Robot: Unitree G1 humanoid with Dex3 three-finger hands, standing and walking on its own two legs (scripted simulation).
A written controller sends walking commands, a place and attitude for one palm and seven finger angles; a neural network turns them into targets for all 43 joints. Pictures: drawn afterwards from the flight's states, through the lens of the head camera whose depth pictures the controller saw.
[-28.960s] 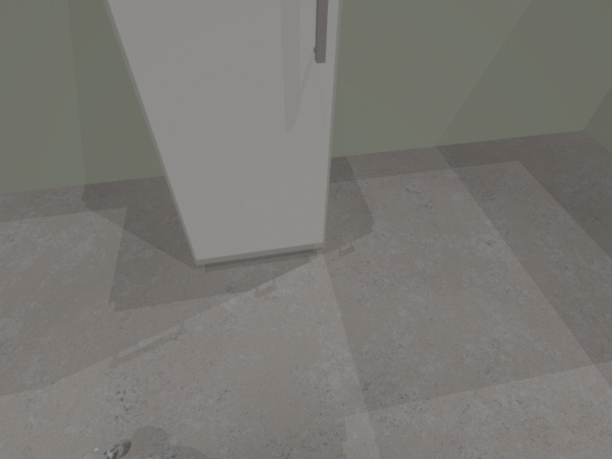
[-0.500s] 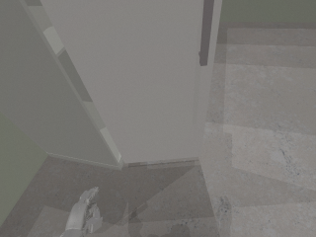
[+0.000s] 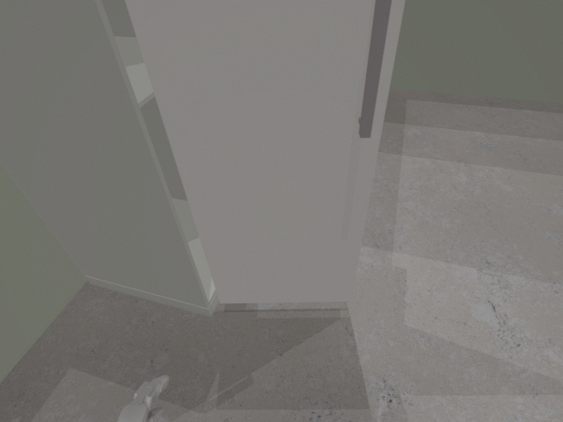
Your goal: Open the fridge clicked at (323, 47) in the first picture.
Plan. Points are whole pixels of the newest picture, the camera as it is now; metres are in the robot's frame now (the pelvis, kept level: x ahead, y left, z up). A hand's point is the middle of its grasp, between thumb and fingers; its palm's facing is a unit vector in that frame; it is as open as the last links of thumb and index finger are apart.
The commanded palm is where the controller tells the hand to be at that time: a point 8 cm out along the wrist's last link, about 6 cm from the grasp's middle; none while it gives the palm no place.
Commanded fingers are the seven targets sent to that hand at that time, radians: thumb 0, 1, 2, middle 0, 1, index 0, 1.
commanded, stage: stop stepping back and stand still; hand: right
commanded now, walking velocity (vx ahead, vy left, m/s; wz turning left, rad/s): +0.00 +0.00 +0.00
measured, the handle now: (375, 38) +0.70 -0.11 +0.27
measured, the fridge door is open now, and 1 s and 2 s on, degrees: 73 73 73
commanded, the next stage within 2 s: let the arm hang, fingers relaxed in 0.10 s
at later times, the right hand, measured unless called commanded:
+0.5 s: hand out of the picture +0.08 -0.17 -0.18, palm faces +0.03 +0.99 -0.16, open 7.2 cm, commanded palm none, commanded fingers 0.00 -0.90 -0.90 0.20 0.30 0.20 0.30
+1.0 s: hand out of the picture +0.04 -0.20 -0.17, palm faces +0.06 +0.97 -0.23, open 7.4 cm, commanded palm none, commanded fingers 0.00 -0.90 -0.90 0.20 0.30 0.20 0.30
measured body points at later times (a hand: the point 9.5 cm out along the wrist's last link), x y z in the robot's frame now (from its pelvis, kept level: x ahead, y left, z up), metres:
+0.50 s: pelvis +0.00 +0.01 -0.01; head +0.02 +0.00 +0.44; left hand +0.11 +0.26 -0.14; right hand +0.07 -0.22 -0.16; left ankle +0.01 +0.12 -0.74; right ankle +0.05 -0.12 -0.74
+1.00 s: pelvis +0.02 +0.00 +0.00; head +0.04 +0.00 +0.45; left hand +0.06 +0.23 -0.16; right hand +0.04 -0.25 -0.15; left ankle +0.01 +0.11 -0.74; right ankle +0.05 -0.12 -0.74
